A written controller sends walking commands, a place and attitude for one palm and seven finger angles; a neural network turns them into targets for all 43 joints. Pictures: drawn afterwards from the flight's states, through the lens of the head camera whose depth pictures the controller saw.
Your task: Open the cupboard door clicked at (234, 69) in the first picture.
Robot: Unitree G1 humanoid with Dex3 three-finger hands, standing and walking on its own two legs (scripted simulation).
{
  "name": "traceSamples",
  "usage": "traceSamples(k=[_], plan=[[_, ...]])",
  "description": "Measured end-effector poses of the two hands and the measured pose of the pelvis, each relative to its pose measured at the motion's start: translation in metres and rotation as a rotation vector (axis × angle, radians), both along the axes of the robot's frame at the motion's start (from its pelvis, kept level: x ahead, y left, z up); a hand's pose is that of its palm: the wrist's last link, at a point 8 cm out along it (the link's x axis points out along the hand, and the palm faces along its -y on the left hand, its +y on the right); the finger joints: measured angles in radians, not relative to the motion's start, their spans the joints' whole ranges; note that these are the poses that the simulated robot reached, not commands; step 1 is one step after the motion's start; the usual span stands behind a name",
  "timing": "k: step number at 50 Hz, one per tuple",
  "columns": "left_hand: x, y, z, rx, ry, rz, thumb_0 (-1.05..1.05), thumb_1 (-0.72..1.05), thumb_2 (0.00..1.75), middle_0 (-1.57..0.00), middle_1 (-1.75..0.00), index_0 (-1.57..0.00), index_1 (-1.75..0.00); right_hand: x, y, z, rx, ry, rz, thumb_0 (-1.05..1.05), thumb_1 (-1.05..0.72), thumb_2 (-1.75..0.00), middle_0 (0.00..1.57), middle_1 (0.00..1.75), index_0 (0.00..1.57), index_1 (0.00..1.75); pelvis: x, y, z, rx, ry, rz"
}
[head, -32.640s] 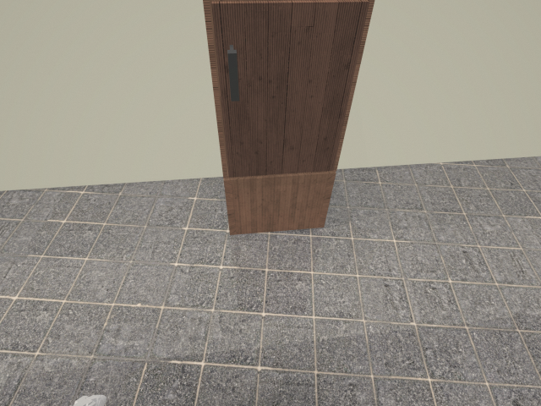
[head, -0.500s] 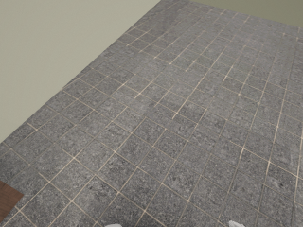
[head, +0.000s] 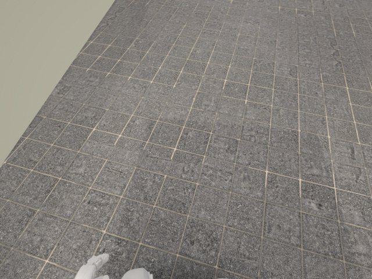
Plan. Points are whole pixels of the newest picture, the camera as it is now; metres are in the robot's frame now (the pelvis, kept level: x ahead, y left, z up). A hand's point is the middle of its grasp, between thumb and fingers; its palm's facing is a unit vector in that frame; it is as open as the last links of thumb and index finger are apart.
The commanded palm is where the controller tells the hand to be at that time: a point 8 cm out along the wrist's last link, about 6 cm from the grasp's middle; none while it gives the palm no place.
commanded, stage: walk to a spot facing it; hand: left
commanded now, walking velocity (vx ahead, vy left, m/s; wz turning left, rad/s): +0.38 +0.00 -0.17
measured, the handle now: out of the picture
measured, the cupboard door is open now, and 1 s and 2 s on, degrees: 40 40 40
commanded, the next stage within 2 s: turn to face it in 0.46 s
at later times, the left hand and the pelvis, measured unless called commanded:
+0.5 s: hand (117, 219) +0.29 +0.19 -0.16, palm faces -0.11 -0.98 -0.16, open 7.4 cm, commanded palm none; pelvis +0.22 +0.01 +0.01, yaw -10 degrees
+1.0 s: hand (144, 165) +0.47 +0.14 -0.19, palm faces -0.01 -0.99 -0.15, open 7.3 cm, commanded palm none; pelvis +0.37 -0.04 -0.01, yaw -1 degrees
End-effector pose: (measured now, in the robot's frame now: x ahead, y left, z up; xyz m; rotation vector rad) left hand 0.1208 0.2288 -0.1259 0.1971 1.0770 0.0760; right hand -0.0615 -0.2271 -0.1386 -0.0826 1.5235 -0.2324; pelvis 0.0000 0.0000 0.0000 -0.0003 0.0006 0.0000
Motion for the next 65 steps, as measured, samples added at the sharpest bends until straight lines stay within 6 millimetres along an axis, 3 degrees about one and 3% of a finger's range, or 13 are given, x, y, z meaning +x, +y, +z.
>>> traceSamples(k=[9, 12, 14, 17, 22, 27, 31, 34, 40, 45, 50, 58, 65], plan=[[-0.016, 0.026, -0.012, -0.008, 0.214, 0.098, -0.01, 0.94, 0.9, -0.2, -0.3, -0.2, -0.3, 0.206, 0.004, 0.021, -0.037, -0.35, 0.105, 0.01, -0.91, -0.9, 0.19, 0.3, 0.19, 0.3, 0.082, 0.011, 0.007, -0.02, 0.003, -0.037], [-0.013, 0.037, -0.025, -0.02, 0.286, 0.118, 0.0, 0.93, 0.9, -0.2, -0.3, -0.2, -0.3, 0.261, 0.01, 0.019, -0.065, -0.439, 0.137, 0.01, -0.91, -0.9, 0.19, 0.3, 0.19, 0.3, 0.115, 0.024, -0.004, -0.035, -0.004, -0.059], [-0.004, 0.042, -0.03, -0.018, 0.33, 0.105, 0.0, 0.92, 0.9, -0.2, -0.3, -0.2, -0.3, 0.282, 0.014, 0.019, -0.08, -0.471, 0.134, 0.0, -0.91, -0.9, 0.19, 0.3, 0.19, 0.3, 0.133, 0.029, -0.008, -0.022, -0.01, -0.078], [0.029, 0.043, -0.026, -0.013, 0.337, 0.079, 0.01, 0.92, 0.9, -0.2, -0.3, -0.19, -0.3, 0.289, 0.018, 0.02, -0.075, -0.444, 0.106, 0.0, -0.91, -0.9, 0.19, 0.3, 0.19, 0.3, 0.156, 0.029, -0.003, -0.005, -0.007, -0.095], [0.11, 0.029, -0.009, -0.023, 0.254, 0.028, 0.01, 0.91, 0.9, -0.2, -0.3, -0.19, -0.3, 0.272, 0.014, 0.018, -0.064, -0.303, 0.019, 0.0, -0.94, -0.9, 0.2, 0.3, 0.2, 0.3, 0.196, 0.023, 0.01, 0.006, 0.005, -0.136], [0.202, -0.001, -0.001, -0.01, 0.18, -0.083, 0.01, 0.91, 0.9, -0.2, -0.3, -0.19, -0.3, 0.249, -0.002, 0.008, -0.041, -0.167, -0.09, 0.0, -0.93, -0.9, 0.2, 0.3, 0.2, 0.3, 0.235, 0.004, 0.009, 0.015, 0.002, -0.193], [0.276, -0.029, -0.008, 0.027, 0.086, -0.16, 0.01, 0.91, 0.9, -0.2, -0.3, -0.19, -0.3, 0.24, -0.02, -0.013, -0.016, -0.072, -0.162, 0.0, -0.92, -0.9, 0.2, 0.3, 0.2, 0.3, 0.27, -0.023, -0.01, 0.037, -0.005, -0.212], [0.308, -0.046, -0.007, 0.034, 0.037, -0.154, 0.01, 0.91, 0.9, -0.2, -0.3, -0.19, -0.3, 0.252, -0.032, -0.017, -0.008, -0.015, -0.17, 0.01, -0.92, -0.9, 0.19, 0.3, 0.19, 0.3, 0.287, -0.034, -0.012, 0.015, -0.017, -0.2], [0.332, -0.067, 0.0, 0.003, 0.045, -0.102, 0.0, 0.92, 0.9, -0.2, -0.3, -0.2, -0.3, 0.322, -0.043, 0.002, -0.016, -0.073, -0.131, 0.01, -0.92, -0.9, 0.19, 0.3, 0.19, 0.3, 0.323, -0.046, 0.006, 0.003, -0.003, -0.141], [0.344, -0.06, -0.009, -0.028, 0.053, -0.032, -0.01, 0.94, 0.9, -0.2, -0.3, -0.2, -0.3, 0.389, -0.039, 0.009, -0.012, -0.131, -0.043, 0.01, -0.92, -0.9, 0.19, 0.3, 0.19, 0.3, 0.35, -0.046, 0.006, -0.01, 0.002, -0.079], [0.342, -0.04, -0.034, -0.046, 0.107, 0.048, 0.0, 0.92, 0.9, -0.21, -0.3, -0.2, -0.3, 0.445, -0.045, 0.002, -0.065, -0.186, 0.051, 0.01, -0.94, -0.9, 0.2, 0.3, 0.19, 0.3, 0.375, -0.035, -0.011, -0.026, 0.009, -0.024], [0.338, -0.024, -0.015, 0.002, 0.14, 0.142, 0.01, 0.91, 0.9, -0.2, -0.3, -0.19, -0.3, 0.502, -0.06, 0.016, -0.081, -0.232, 0.161, 0.01, -0.92, -0.9, 0.2, 0.3, 0.2, 0.3, 0.389, -0.044, 0.002, -0.023, 0.03, 0.05], [0.335, -0.036, 0.003, 0.057, 0.09, 0.217, 0.01, 0.91, 0.9, -0.2, -0.3, -0.19, -0.3, 0.543, -0.091, 0.009, -0.049, -0.251, 0.244, 0.01, -0.91, -0.9, 0.2, 0.3, 0.2, 0.3, 0.396, -0.074, 0.002, -0.022, 0.029, 0.143]])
